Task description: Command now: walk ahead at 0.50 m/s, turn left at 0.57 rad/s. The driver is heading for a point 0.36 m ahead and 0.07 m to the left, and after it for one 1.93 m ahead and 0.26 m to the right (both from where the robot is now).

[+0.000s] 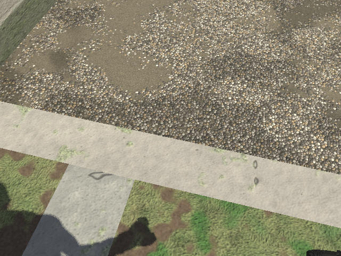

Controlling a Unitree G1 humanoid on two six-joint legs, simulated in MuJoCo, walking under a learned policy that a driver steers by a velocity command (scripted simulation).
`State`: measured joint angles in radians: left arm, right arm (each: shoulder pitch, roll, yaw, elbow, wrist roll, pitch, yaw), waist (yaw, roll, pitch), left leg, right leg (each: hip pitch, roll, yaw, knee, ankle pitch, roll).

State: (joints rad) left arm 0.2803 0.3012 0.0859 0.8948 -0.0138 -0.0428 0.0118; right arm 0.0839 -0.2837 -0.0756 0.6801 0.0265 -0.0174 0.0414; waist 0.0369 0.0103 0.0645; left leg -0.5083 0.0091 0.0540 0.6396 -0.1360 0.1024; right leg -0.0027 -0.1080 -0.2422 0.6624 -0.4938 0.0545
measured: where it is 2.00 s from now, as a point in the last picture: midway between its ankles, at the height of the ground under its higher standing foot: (202, 206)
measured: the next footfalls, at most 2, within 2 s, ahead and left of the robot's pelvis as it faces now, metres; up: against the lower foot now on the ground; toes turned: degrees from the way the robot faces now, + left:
right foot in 0.48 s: +0.47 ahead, -0.07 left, +0.00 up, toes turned +11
left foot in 1.02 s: +0.48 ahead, +0.15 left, +0.00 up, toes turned -14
